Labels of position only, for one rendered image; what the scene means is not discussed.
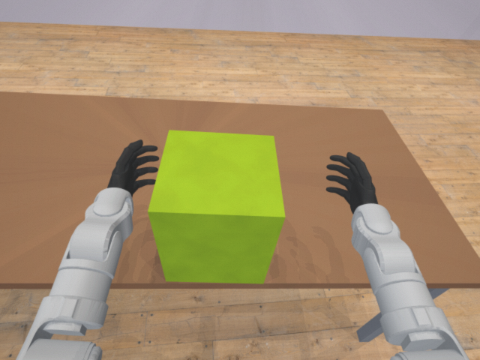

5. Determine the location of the robot right hand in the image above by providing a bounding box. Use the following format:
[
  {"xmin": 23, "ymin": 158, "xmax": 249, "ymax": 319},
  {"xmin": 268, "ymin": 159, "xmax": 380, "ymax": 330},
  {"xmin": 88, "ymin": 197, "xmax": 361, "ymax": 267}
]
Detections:
[{"xmin": 326, "ymin": 152, "xmax": 379, "ymax": 214}]

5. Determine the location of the robot left hand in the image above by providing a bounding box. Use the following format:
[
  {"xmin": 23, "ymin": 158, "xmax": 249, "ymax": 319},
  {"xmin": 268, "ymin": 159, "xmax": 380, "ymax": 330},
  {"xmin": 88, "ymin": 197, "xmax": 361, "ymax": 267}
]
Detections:
[{"xmin": 107, "ymin": 139, "xmax": 159, "ymax": 197}]

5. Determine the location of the carton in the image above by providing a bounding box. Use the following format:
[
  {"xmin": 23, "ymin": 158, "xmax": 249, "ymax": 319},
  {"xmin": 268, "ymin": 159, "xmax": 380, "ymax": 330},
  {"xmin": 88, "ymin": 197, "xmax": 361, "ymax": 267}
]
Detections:
[{"xmin": 148, "ymin": 130, "xmax": 285, "ymax": 284}]

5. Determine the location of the right robot forearm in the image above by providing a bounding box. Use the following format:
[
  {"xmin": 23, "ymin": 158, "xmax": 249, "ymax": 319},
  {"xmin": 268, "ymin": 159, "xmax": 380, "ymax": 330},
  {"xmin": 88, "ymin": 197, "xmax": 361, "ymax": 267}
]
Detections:
[{"xmin": 351, "ymin": 203, "xmax": 470, "ymax": 360}]

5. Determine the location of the left robot upper arm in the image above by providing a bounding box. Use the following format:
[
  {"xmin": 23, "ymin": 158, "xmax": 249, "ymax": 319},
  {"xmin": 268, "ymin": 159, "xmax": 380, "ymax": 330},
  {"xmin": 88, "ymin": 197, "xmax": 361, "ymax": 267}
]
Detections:
[{"xmin": 22, "ymin": 338, "xmax": 102, "ymax": 360}]

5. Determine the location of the table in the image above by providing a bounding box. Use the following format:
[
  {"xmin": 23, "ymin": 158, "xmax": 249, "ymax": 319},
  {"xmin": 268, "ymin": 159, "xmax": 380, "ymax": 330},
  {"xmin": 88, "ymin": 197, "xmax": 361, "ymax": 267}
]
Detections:
[{"xmin": 0, "ymin": 91, "xmax": 480, "ymax": 342}]

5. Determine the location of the left robot forearm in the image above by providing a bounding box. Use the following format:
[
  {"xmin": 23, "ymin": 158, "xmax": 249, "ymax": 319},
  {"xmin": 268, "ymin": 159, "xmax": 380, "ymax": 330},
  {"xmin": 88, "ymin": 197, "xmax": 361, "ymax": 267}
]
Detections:
[{"xmin": 16, "ymin": 187, "xmax": 134, "ymax": 360}]

